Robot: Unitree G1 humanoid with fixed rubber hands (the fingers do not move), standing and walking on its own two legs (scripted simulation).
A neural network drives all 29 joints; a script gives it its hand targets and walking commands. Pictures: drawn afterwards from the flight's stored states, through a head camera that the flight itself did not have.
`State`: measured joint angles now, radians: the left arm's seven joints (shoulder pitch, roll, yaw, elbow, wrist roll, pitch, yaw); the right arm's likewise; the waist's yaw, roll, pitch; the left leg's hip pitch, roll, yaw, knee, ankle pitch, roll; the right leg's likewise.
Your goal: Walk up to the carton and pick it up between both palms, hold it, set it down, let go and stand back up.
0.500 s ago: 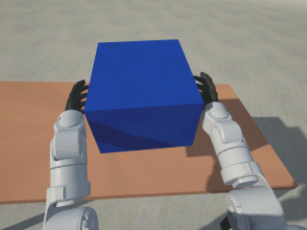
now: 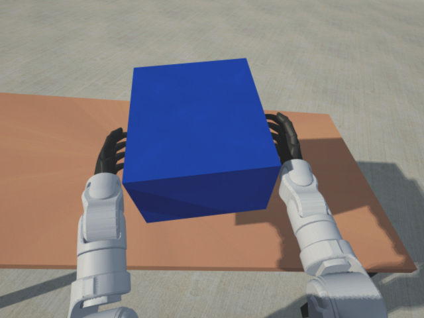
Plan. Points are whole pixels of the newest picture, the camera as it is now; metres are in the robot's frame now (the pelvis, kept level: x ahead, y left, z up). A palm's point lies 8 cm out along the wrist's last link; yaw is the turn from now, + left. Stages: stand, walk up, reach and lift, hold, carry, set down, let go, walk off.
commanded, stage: set down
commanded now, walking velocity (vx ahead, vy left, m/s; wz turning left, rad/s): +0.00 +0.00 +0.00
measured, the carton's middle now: (198, 137) +0.44 +0.04 +0.12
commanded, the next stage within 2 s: none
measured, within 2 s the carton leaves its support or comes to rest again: neither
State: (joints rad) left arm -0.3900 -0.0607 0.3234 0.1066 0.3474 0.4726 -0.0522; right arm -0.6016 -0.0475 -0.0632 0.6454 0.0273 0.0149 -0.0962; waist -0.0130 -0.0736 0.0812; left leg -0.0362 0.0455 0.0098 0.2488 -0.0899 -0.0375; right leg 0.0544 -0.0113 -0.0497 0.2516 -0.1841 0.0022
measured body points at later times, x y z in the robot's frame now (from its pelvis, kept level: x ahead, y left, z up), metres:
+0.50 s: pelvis +0.00 +0.00 +0.00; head +0.00 +0.02 +0.45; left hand +0.36 +0.18 +0.09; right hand +0.41 -0.15 +0.13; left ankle +0.04 +0.14 -0.75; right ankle -0.02 -0.12 -0.75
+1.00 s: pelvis +0.01 -0.01 +0.00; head +0.03 +0.00 +0.45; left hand +0.36 +0.17 +0.06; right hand +0.43 -0.16 +0.09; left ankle +0.04 +0.14 -0.75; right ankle -0.02 -0.12 -0.75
